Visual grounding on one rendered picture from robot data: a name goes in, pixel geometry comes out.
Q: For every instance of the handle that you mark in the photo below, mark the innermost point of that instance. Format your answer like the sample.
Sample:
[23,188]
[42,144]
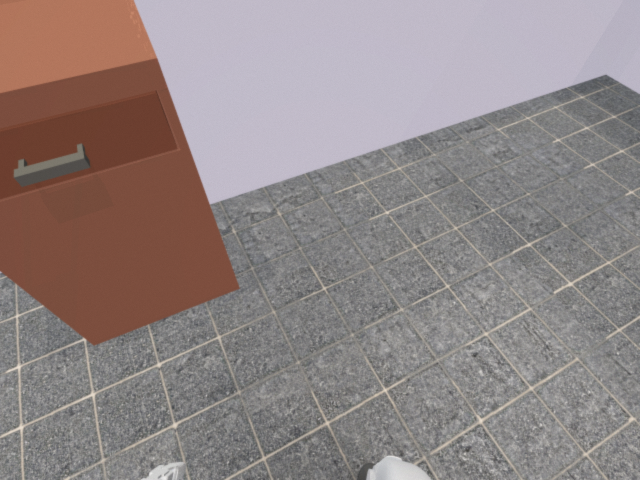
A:
[27,175]

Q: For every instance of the drawer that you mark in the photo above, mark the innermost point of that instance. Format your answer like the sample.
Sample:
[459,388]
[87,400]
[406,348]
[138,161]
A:
[113,134]

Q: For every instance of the robot right shin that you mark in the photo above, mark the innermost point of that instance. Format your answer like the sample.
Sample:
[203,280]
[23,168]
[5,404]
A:
[389,457]

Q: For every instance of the cabinet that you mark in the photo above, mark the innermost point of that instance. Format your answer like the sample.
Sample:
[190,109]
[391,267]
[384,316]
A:
[118,249]

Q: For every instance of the robot right thigh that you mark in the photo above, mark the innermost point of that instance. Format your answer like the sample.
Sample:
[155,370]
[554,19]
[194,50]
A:
[396,470]

